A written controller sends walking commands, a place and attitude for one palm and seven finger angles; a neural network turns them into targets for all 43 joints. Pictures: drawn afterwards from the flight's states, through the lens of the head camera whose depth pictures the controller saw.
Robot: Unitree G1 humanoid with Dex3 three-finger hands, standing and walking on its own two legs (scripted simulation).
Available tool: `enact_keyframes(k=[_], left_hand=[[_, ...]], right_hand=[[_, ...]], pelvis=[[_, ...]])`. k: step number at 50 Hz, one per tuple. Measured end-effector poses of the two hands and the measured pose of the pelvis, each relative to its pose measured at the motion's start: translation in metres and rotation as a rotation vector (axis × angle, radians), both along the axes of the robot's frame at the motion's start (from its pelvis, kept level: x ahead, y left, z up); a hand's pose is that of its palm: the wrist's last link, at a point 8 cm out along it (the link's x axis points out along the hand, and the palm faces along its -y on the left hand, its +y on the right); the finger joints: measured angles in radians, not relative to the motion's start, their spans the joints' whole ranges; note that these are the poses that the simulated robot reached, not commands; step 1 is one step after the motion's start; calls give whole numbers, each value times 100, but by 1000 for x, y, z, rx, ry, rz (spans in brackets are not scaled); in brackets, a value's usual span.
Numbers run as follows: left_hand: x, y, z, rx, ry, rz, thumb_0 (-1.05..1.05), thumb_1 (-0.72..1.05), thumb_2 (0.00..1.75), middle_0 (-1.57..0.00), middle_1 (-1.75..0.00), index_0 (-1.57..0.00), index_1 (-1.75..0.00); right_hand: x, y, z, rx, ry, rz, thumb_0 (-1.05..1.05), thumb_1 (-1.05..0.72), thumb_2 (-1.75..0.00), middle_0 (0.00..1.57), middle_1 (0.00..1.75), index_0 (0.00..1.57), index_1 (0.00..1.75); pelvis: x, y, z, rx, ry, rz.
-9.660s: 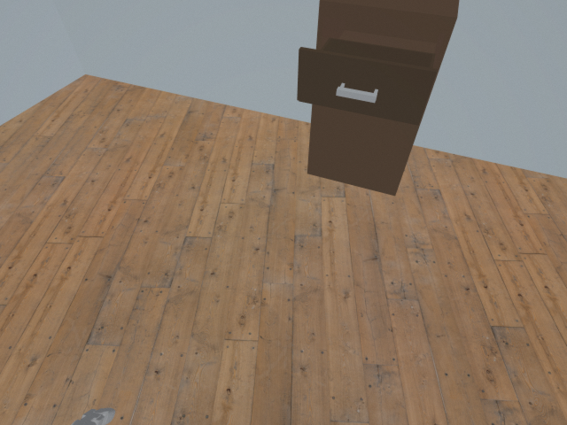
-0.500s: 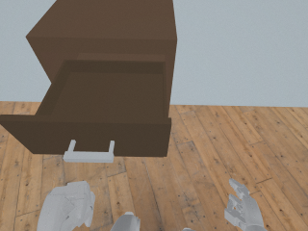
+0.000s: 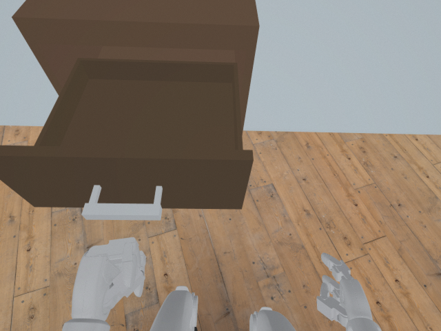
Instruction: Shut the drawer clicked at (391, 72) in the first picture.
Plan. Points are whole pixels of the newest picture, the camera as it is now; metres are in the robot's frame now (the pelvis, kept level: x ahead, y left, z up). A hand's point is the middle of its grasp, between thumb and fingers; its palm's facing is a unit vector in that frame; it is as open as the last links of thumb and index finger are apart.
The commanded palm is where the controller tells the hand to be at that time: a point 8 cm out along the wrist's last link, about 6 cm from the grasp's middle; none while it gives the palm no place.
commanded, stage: bring the fist close to the handle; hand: left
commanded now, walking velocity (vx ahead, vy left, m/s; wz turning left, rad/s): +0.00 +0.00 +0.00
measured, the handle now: (125, 201) +0.33 +0.19 +0.04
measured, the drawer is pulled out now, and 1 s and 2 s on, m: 0.28 0.28 0.17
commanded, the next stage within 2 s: push the drawer shut in 0.48 s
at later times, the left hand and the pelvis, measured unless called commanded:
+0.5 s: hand (145, 271) +0.21 +0.13 +0.04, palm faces +0.04 -1.00 -0.01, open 3.3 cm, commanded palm +0.18 +0.19 +0.04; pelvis +0.00 +0.00 +0.00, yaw +0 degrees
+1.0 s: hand (148, 247) +0.25 +0.13 +0.04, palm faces +0.03 -1.00 -0.02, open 3.3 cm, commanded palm +0.23 +0.19 +0.04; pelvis +0.00 +0.00 +0.00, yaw +0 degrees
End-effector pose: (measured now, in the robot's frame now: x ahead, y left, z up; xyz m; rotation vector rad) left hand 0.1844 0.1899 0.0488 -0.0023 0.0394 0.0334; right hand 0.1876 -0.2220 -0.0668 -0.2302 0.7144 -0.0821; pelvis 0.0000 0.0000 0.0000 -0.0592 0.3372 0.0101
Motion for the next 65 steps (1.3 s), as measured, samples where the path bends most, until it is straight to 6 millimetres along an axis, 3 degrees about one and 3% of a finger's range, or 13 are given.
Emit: enact_keyframes(k=[8,33,47,65], left_hand=[[9,-3,-11,-3,14,2,2,90,90,-140,-160,-140,-160],[5,-4,-6,13,8,21,2,90,90,-140,-160,-140,-160],[37,-2,-6,24,-21,2,2,90,90,-140,-160,-140,-160],[54,1,-12,39,-56,-6,-3,85,94,-140,-160,-140,-160]], right_hand=[[-5,4,-7,6,33,8,1,-90,-90,20,30,20,30],[2,0,-9,7,46,6,1,-90,-90,20,30,20,30],[-8,-8,-12,-4,77,-7,1,-90,-90,20,30,20,30],[-25,-17,-20,-35,139,-6,1,-90,-90,20,30,20,30]], pelvis=[[0,2,-4,-3,18,-5],[4,-1,-4,1,22,-2],[4,-4,-2,2,22,-3],[-5,-3,-2,1,17,3]])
